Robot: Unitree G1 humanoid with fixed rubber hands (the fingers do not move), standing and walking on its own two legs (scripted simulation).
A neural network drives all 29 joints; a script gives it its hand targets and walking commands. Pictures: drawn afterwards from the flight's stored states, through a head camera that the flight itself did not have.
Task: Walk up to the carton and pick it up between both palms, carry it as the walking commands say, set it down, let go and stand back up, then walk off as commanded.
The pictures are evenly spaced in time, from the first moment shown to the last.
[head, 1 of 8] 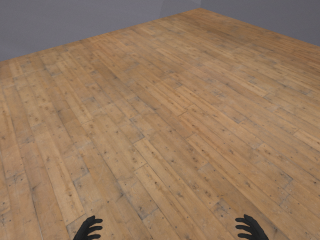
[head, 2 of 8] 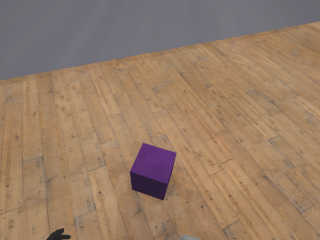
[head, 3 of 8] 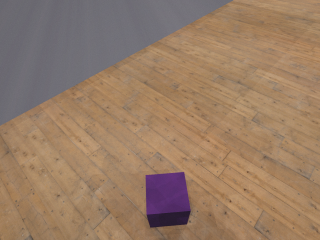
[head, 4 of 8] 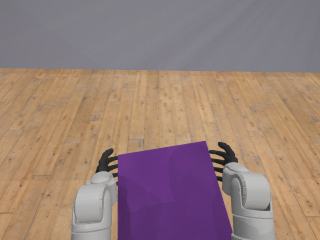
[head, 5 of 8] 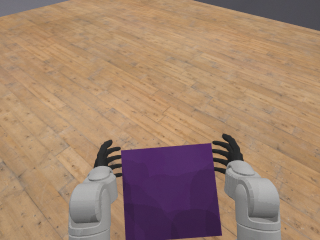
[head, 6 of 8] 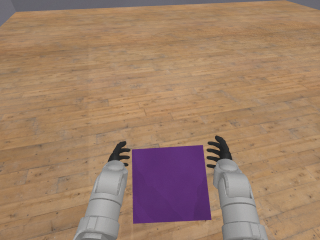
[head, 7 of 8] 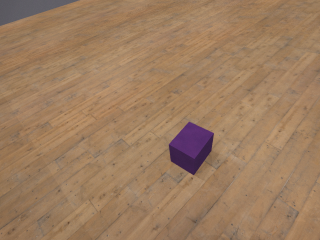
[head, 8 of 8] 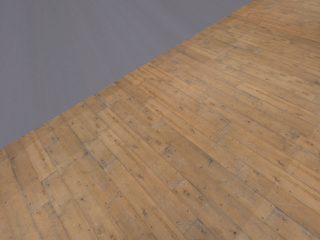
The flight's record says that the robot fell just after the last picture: no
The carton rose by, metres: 0.67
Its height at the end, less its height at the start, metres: -0.02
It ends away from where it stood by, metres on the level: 4.10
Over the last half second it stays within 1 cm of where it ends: yes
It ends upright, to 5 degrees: no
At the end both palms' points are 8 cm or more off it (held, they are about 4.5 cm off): yes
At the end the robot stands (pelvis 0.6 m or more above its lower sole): yes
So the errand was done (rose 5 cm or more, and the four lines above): no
